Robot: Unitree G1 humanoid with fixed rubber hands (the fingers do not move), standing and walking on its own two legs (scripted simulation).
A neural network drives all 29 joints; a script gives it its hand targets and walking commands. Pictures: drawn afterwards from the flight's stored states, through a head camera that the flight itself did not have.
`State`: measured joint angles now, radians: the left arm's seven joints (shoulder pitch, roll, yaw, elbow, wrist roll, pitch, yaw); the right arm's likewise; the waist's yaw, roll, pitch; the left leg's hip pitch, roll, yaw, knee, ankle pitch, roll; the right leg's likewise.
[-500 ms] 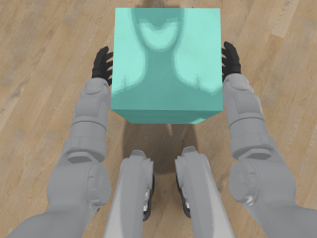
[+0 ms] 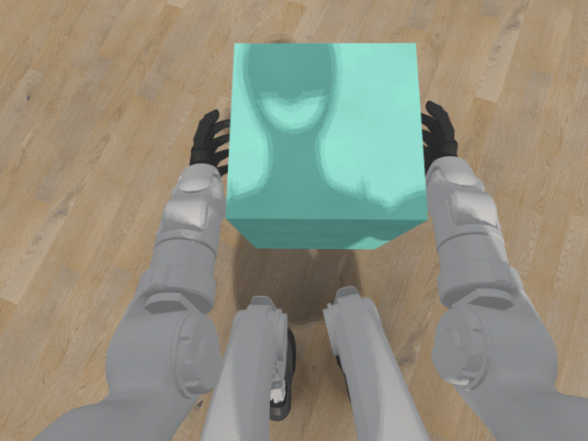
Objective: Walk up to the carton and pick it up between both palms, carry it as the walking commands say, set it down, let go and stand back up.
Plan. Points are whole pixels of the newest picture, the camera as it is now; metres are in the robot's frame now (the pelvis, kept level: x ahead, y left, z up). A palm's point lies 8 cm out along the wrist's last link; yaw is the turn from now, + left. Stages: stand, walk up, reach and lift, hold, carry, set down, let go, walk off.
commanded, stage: reach and lift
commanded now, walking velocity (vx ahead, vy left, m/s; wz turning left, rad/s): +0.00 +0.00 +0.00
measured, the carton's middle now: (318, 167) +0.49 -0.05 -0.12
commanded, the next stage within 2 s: none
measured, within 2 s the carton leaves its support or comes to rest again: neither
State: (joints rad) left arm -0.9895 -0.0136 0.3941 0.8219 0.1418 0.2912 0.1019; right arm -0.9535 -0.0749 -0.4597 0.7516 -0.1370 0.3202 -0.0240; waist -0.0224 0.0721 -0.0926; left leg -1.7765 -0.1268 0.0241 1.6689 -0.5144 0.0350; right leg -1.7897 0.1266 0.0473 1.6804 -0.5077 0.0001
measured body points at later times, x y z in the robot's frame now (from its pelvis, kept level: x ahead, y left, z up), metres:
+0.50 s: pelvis +0.04 -0.01 +0.07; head +0.23 -0.04 +0.47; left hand +0.48 +0.12 +0.00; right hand +0.45 -0.20 -0.01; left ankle +0.10 +0.09 -0.50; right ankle +0.10 -0.10 -0.50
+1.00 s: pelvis +0.05 +0.00 +0.13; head +0.21 -0.01 +0.55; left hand +0.46 +0.13 +0.07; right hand +0.44 -0.18 +0.07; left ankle +0.10 +0.09 -0.50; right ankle +0.10 -0.10 -0.50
